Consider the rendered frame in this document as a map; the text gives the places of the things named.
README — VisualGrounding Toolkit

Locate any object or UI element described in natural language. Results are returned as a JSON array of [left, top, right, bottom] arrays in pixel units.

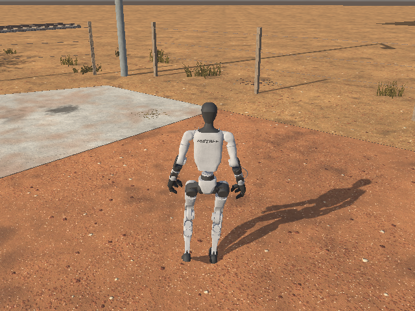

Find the robot right hand
[[231, 184, 246, 199]]

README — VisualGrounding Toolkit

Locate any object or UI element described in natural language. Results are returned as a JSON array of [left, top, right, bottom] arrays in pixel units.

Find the robot left forearm
[[169, 155, 183, 181]]

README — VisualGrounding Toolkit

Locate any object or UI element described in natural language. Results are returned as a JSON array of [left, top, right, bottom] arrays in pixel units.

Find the robot left thigh
[[185, 180, 198, 221]]

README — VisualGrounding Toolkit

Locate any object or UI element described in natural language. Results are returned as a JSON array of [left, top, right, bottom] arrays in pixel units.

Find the right robot upper arm
[[222, 131, 239, 167]]

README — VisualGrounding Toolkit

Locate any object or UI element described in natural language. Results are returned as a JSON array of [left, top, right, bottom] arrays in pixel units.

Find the robot head
[[198, 102, 220, 133]]

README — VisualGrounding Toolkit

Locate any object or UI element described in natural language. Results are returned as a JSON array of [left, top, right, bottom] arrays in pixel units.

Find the robot left hand
[[167, 179, 183, 194]]

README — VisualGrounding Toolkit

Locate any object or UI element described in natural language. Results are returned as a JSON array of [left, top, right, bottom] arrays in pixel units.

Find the left robot upper arm
[[176, 130, 195, 165]]

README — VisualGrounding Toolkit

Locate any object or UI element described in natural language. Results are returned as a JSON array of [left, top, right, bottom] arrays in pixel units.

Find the robot right forearm
[[232, 158, 244, 185]]

